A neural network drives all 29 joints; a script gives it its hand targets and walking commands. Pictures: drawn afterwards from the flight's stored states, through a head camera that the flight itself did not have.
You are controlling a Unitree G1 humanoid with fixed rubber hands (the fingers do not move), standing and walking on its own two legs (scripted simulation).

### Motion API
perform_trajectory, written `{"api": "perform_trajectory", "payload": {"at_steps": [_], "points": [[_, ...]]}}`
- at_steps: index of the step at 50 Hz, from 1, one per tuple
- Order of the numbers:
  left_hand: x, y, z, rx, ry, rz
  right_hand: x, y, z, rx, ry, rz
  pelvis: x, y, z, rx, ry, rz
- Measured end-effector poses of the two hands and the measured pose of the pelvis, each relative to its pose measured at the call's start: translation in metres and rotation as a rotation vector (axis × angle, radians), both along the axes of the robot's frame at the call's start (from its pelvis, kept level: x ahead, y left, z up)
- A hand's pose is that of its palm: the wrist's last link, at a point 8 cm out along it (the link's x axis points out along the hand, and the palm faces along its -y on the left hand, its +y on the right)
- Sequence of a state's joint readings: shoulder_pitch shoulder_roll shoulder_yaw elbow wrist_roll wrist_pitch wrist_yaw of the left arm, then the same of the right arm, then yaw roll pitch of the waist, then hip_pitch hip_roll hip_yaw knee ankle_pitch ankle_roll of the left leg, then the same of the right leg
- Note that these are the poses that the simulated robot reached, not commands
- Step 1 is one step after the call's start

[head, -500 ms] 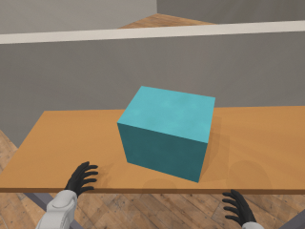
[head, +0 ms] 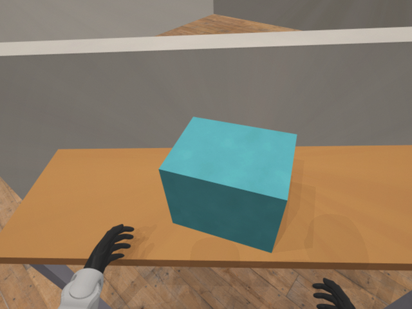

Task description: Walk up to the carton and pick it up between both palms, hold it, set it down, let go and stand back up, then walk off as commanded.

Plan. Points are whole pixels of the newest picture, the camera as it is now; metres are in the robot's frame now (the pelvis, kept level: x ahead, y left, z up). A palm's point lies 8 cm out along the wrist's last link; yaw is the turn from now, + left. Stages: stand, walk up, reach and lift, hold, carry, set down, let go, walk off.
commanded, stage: stand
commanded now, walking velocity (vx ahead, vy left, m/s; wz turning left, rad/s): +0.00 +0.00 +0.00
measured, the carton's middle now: (230, 181) +0.40 -0.02 +0.03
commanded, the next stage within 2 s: walk off in 0.84 s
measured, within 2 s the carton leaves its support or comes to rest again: neither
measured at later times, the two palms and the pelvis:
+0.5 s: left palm (96, 261) +0.22 +0.25 +0.00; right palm (369, 306) +0.18 -0.29 -0.09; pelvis +0.03 -0.01 -0.01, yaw +3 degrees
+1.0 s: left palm (96, 258) +0.23 +0.25 +0.00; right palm out of the picture +0.15 -0.31 -0.09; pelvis +0.02 -0.02 +0.00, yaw +3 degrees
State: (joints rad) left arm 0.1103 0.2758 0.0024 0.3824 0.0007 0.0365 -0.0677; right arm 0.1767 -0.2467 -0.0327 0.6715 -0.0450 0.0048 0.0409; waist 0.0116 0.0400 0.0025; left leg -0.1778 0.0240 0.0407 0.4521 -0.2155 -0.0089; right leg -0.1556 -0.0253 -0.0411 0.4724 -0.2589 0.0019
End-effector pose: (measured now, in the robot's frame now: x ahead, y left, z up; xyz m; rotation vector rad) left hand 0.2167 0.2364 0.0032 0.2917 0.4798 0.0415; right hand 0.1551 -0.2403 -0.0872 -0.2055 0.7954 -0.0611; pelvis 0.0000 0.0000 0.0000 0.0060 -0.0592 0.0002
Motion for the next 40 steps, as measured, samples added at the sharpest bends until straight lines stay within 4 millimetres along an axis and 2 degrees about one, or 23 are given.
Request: {"api": "perform_trajectory", "payload": {"at_steps": [6,11,15,22,26,32,40], "points": [[-0.001,0.005,-0.004,0.03,-0.068,-0.076,-0.038,-0.047,-0.009,-0.118,0.185,-0.021,0.01,0.0,-0.003,-0.01,0.051,0.011],[0.002,0.008,-0.005,0.052,-0.085,-0.113,-0.042,-0.067,-0.007,-0.159,0.242,-0.038,0.018,0.0,-0.004,-0.01,0.071,0.022],[0.004,0.009,-0.005,0.062,-0.091,-0.116,-0.025,-0.066,-0.006,-0.159,0.219,-0.025,0.024,-0.001,-0.005,-0.011,0.078,0.03],[0.006,0.01,-0.005,0.068,-0.1,-0.087,0.016,-0.051,-0.001,-0.135,0.131,0.026,0.029,-0.004,-0.006,-0.011,0.074,0.042],[0.007,0.01,-0.006,0.07,-0.103,-0.068,0.031,-0.045,0.003,-0.127,0.094,0.049,0.03,-0.007,-0.006,-0.01,0.068,0.046],[0.008,0.01,-0.006,0.072,-0.107,-0.046,0.035,-0.046,0.005,-0.131,0.087,0.056,0.029,-0.011,-0.005,-0.011,0.063,0.047],[0.01,0.011,-0.006,0.083,-0.101,-0.031,0.021,-0.06,0.003,-0.144,0.127,0.031,0.027,-0.016,-0.003,-0.01,0.057,0.049]]}}
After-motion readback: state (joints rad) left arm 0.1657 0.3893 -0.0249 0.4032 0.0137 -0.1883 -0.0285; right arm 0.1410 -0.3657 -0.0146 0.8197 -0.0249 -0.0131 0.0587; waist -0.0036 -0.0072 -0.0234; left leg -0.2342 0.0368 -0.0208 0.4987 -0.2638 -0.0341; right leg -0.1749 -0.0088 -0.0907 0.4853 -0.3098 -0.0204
